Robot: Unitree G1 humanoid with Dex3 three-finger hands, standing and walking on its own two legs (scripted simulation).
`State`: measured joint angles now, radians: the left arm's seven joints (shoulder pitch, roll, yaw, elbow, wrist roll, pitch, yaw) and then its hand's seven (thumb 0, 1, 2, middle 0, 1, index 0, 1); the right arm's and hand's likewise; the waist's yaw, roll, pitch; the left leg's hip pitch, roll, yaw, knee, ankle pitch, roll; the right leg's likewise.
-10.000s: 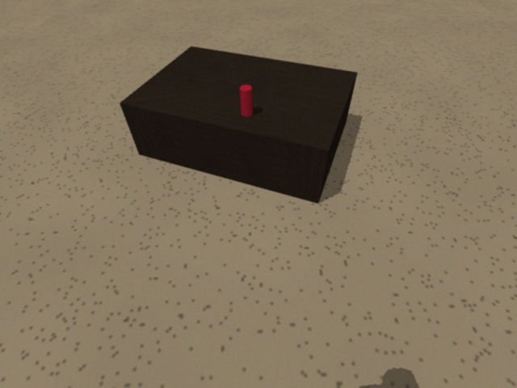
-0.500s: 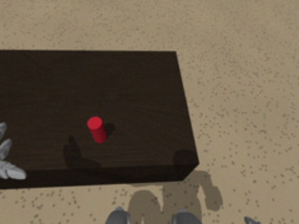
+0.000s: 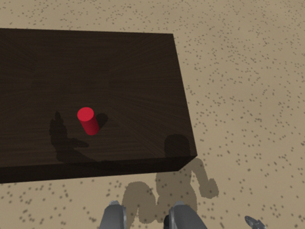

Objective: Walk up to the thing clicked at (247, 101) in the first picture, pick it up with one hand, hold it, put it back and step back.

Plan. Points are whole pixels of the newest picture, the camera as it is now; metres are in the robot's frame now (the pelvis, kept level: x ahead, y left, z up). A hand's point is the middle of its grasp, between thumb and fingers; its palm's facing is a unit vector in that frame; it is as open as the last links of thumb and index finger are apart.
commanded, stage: go down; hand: left
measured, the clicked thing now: (89, 122) +0.51 +0.23 -0.26
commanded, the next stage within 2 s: approach in 0.18 s
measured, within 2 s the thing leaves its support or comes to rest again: neither
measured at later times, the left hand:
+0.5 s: hand out of the picture +0.39 +0.40 +0.00, palm faces +0.24 -0.97 -0.05, open 17.7 cm
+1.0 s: hand (59, 135) +0.45 +0.32 -0.24, palm faces +0.14 -0.99 +0.02, open 17.7 cm
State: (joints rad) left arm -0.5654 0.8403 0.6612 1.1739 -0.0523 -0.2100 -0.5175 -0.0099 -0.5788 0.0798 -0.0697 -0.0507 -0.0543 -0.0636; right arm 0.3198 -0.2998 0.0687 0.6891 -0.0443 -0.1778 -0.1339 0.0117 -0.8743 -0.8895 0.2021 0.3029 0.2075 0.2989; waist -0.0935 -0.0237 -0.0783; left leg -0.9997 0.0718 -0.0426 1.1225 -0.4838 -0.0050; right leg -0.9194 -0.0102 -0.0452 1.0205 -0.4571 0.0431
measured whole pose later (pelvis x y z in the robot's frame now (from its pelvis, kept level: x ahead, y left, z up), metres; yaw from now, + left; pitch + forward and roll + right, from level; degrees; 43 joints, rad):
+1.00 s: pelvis -0.06 +0.00 -0.24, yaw -4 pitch +35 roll -8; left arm -0.93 0.86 0.72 1.31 -0.10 -0.56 -0.53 -0.01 -0.61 0.05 -0.06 -0.10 -0.05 -0.11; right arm 0.17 -0.28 0.16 0.67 -0.13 -0.10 0.00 0.01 -0.92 -0.90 0.20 0.30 0.21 0.30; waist -0.19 -0.03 -0.10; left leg -1.97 0.05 -0.12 2.02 -0.67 0.00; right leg -1.88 -0.01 -0.04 1.94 -0.67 0.05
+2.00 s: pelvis -0.07 -0.01 -0.29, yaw -4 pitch +35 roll -6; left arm -0.95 0.62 0.57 1.07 -0.04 -0.45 -0.19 -0.01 -0.56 0.04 -0.18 -0.13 -0.19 -0.11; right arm 0.18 -0.28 0.09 0.63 -0.08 0.05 0.04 0.01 -0.92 -0.89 0.20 0.30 0.20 0.30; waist -0.19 0.00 -0.10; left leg -2.12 0.05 -0.13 2.18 -0.68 -0.03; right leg -2.05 0.00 -0.04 2.13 -0.69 0.04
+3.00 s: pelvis -0.07 -0.01 -0.28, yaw -4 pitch +35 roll -7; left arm -1.04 0.64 0.52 1.09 0.00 -0.39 -0.12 -0.02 -0.33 1.12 -0.77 -1.14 -0.86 -1.16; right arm 0.21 -0.27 0.09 0.63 -0.08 0.08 0.04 0.01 -0.90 -0.89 0.20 0.30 0.20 0.30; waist -0.20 0.01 -0.09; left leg -2.11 0.05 -0.12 2.15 -0.67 -0.02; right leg -2.03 0.00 -0.03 2.09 -0.68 0.05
